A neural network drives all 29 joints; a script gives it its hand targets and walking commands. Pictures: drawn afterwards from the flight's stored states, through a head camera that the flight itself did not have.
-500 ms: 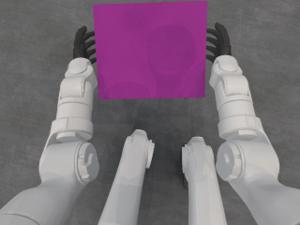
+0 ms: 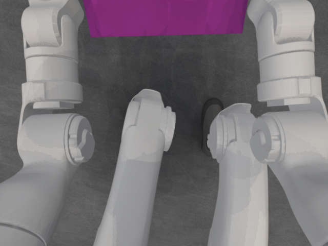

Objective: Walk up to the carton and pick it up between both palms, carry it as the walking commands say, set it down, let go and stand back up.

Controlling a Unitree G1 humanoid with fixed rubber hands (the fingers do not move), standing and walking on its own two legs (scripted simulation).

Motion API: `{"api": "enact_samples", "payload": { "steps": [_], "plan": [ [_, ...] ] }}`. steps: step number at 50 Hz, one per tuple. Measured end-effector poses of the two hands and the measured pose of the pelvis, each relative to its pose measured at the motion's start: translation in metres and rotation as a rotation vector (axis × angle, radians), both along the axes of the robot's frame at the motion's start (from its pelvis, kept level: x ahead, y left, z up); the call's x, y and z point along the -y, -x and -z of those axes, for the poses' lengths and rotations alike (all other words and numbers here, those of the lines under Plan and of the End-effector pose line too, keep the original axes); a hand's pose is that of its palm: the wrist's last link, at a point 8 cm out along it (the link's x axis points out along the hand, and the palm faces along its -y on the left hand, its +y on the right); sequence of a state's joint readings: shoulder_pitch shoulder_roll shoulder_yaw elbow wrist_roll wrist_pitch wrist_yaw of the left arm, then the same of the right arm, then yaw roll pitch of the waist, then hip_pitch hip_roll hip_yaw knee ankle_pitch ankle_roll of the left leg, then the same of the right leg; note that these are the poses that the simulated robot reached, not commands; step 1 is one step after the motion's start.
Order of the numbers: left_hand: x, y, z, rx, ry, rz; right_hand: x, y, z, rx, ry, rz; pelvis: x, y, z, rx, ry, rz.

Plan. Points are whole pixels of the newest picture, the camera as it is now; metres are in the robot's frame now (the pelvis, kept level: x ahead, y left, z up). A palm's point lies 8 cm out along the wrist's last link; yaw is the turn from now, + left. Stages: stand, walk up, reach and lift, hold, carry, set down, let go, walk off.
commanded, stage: set down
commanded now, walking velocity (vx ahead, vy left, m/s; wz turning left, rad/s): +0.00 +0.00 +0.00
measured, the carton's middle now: out of the picture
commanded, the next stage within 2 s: none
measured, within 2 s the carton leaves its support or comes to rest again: rests again in 1.68 s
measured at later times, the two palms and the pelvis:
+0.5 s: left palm out of the picture +0.52 +0.27 -0.22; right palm out of the picture +0.57 -0.06 -0.23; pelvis +0.01 +0.00 -0.04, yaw -1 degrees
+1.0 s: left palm out of the picture +0.53 +0.26 -0.24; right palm out of the picture +0.58 -0.08 -0.24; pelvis +0.01 +0.00 -0.07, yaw +0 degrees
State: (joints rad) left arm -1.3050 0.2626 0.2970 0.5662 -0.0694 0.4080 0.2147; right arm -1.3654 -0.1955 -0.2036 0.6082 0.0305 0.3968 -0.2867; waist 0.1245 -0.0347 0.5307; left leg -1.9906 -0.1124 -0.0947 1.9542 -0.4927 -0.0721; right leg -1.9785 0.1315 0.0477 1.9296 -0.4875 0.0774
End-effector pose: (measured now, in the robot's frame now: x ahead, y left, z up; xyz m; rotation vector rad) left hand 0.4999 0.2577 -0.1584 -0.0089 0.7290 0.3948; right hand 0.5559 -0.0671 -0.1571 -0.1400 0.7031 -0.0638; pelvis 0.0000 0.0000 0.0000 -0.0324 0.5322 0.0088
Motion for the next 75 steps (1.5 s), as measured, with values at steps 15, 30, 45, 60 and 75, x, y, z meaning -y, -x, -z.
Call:
{"api": "enact_samples", "payload": {
  "steps": [15,30,45,60,75],
  "plan": [
    [-0.002,-0.023,0.003,0.011,-0.026,0.039,0.003,-0.026,0.001,0.001,-0.037,-0.059,0.002,0.008,0.025,0.021,-0.025,0.009],
    [-0.012,-0.023,0.070,-0.090,-0.024,0.043,-0.004,-0.016,0.080,-0.108,-0.013,-0.102,-0.009,-0.015,0.049,-0.026,0.003,0.008],
    [-0.007,-0.030,0.076,-0.050,0.035,0.101,0.007,-0.029,0.078,-0.081,-0.039,-0.089,-0.005,-0.013,0.063,-0.006,-0.016,0.017],
    [-0.008,-0.032,0.079,-0.052,0.039,0.099,0.009,-0.031,0.085,-0.069,-0.070,-0.095,0.006,-0.016,0.067,-0.014,-0.039,0.022],
    [-0.011,-0.035,0.084,-0.044,0.062,0.124,0.009,-0.035,0.090,-0.063,-0.090,-0.091,0.003,-0.019,0.071,-0.027,-0.032,0.019]
  ]
}}
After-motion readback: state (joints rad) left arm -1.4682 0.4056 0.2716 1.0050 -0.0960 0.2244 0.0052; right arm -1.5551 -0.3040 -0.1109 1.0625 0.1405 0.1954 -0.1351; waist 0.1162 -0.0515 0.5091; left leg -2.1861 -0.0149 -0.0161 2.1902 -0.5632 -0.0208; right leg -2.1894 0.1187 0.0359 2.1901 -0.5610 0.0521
